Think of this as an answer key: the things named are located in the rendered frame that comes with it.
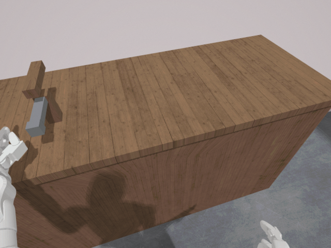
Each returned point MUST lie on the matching robot left hand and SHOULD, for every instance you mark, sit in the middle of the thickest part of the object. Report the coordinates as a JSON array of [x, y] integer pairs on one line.
[[9, 153]]

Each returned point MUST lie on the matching counter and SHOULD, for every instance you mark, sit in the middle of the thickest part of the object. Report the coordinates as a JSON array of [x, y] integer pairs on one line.
[[137, 142]]

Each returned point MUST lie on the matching left robot forearm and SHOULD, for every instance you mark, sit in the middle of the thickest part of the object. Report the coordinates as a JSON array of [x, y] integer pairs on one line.
[[8, 224]]

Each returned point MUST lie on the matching robot right hand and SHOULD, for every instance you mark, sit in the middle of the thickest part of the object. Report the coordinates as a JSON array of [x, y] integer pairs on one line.
[[273, 235]]

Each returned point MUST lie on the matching tap lever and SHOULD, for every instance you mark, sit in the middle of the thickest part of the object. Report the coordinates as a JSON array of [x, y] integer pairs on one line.
[[35, 126]]

